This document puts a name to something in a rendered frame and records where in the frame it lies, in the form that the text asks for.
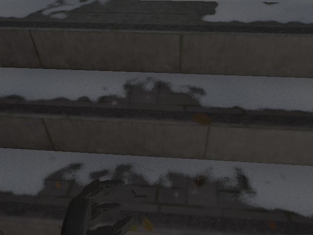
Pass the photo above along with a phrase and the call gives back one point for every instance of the robot left hand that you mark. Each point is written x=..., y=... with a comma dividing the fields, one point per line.
x=83, y=211

